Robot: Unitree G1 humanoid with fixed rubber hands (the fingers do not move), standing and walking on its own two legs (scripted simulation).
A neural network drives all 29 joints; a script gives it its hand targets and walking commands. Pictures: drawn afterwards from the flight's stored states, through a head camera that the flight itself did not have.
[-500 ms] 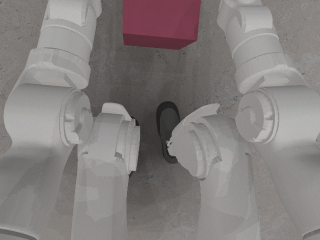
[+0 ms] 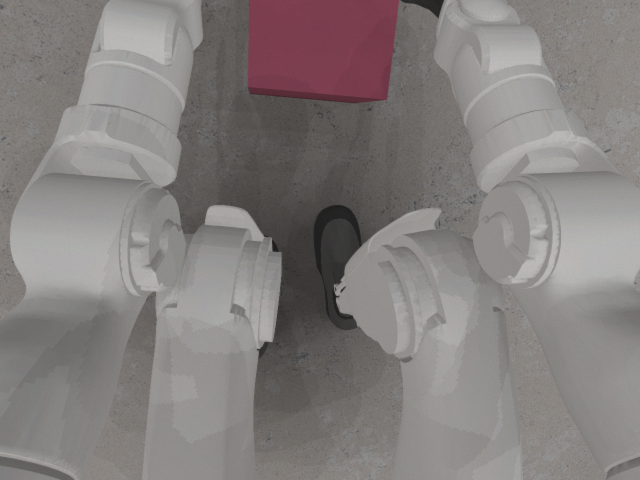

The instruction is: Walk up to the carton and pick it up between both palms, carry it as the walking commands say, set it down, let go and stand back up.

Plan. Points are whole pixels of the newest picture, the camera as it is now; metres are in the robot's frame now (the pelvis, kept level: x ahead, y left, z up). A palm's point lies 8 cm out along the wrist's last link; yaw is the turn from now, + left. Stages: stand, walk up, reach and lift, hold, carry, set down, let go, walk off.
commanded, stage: set down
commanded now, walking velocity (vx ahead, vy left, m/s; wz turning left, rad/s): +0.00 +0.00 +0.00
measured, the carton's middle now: out of the picture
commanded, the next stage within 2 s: none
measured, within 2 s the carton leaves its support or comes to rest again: neither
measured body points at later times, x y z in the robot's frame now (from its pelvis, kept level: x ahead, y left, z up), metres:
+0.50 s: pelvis +0.00 +0.00 +0.00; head +0.37 +0.05 +0.24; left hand +0.55 +0.13 -0.20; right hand +0.54 -0.13 -0.19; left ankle +0.09 +0.07 -0.32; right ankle +0.14 -0.08 -0.32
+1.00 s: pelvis +0.01 +0.00 +0.00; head +0.38 +0.05 +0.24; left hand +0.56 +0.14 -0.21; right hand +0.54 -0.14 -0.19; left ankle +0.09 +0.07 -0.32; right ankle +0.14 -0.08 -0.32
